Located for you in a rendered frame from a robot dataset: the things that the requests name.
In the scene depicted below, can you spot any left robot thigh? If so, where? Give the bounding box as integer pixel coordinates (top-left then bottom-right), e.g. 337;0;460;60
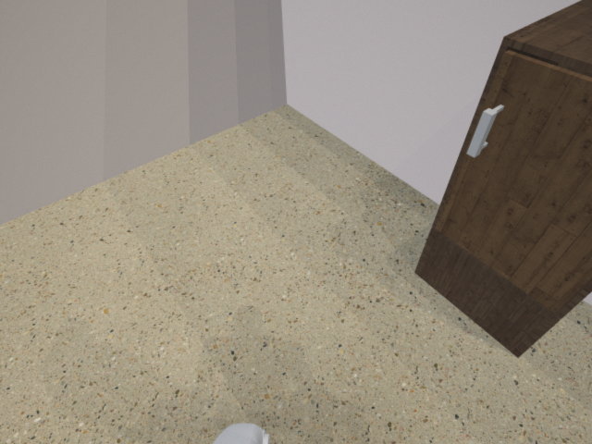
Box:
213;423;270;444

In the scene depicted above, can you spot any cupboard door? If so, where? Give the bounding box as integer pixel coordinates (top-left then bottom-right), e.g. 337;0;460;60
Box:
436;50;592;314

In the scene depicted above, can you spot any handle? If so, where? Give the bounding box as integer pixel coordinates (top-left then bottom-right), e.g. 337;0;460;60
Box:
467;105;504;158

